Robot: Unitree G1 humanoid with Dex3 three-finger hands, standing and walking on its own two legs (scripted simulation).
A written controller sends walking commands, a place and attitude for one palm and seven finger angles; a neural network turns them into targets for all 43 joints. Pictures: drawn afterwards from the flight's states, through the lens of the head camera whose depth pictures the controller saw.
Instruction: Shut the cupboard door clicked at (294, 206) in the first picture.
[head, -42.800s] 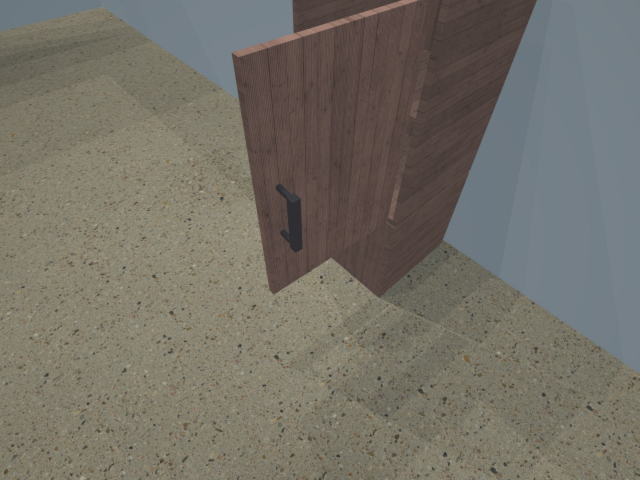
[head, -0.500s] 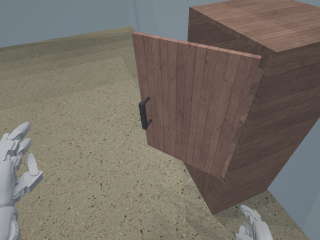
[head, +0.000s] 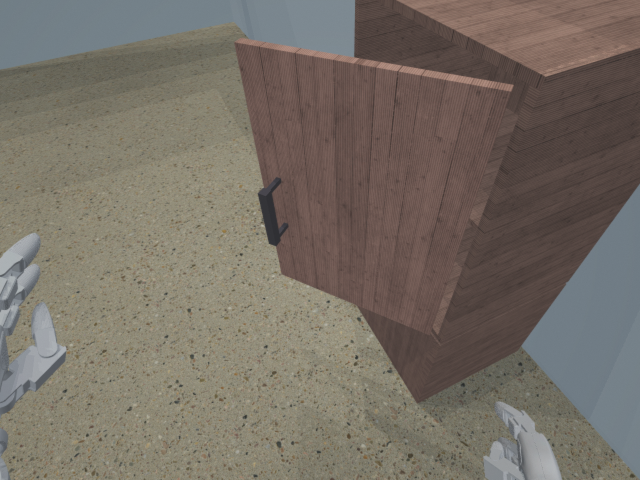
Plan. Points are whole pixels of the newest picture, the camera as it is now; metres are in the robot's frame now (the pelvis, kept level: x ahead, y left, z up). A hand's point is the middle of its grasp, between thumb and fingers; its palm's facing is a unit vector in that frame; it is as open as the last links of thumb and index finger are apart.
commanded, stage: step back with the hand held close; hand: left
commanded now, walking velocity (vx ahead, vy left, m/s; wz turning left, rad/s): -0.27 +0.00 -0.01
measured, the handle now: (275, 212) +0.62 +0.15 -0.08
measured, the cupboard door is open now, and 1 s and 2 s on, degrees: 38 38 38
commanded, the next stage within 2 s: stop stepping back and stand still in 0.98 s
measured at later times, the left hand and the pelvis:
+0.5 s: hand out of the picture +0.11 +0.29 +0.16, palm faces +0.46 -0.74 -0.48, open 7.4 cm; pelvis -0.08 +0.01 -0.01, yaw +2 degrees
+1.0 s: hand out of the picture +0.03 +0.28 +0.17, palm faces +0.46 -0.75 -0.48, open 7.4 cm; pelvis -0.17 +0.00 -0.02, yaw +0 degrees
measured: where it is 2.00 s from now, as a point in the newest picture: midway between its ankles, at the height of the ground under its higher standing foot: outside the picture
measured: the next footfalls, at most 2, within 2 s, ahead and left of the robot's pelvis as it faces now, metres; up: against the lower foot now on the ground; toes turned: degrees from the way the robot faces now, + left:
left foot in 0.76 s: -0.02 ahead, +0.12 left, +0.00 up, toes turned +4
right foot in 0.96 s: -0.19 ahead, -0.11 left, +0.00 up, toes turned +3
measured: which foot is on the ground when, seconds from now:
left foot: down 0.00-0.60, up 0.62-0.74, down 0.76-1.00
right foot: down 0.00-0.76, up 0.78-0.94, down 0.96-1.00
